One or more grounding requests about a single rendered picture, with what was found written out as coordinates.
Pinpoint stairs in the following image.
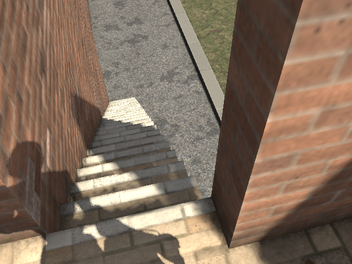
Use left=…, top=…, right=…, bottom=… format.
left=60, top=97, right=202, bottom=230

